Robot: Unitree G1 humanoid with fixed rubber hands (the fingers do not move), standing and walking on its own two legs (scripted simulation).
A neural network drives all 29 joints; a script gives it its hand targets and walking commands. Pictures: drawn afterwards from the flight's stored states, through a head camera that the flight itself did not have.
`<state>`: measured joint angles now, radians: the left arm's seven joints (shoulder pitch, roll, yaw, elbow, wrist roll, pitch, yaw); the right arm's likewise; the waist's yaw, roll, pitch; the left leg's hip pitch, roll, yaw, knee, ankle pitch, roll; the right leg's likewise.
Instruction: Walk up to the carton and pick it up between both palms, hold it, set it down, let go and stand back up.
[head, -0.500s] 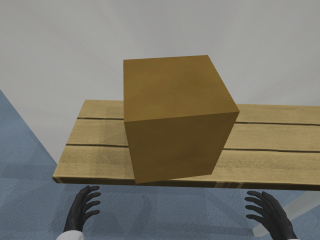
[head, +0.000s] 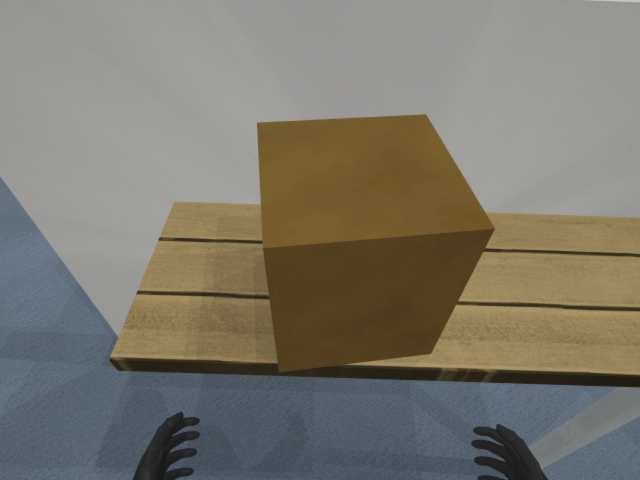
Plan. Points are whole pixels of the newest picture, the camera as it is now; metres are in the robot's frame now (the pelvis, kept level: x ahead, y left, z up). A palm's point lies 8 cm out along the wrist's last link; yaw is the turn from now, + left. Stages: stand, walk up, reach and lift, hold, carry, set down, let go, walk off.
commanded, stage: set down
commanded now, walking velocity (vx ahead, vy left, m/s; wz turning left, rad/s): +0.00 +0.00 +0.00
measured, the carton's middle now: (350, 246) +0.39 +0.00 +0.10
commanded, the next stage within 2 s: let go in 0.22 s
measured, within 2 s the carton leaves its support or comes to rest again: neither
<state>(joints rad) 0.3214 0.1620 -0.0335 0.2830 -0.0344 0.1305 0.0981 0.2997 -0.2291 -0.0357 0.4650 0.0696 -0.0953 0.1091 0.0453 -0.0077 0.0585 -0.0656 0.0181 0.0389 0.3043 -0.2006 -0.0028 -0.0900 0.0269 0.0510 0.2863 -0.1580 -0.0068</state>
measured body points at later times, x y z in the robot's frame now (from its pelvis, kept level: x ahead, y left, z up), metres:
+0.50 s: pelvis +0.00 +0.00 +0.00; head +0.01 +0.01 +0.45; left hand +0.17 +0.23 -0.09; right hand +0.17 -0.22 -0.10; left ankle -0.02 +0.12 -0.75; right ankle +0.00 -0.12 -0.75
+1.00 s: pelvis -0.01 -0.01 -0.01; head -0.02 +0.00 +0.44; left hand +0.10 +0.25 -0.12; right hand +0.11 -0.26 -0.11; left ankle -0.02 +0.12 -0.75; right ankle +0.00 -0.12 -0.75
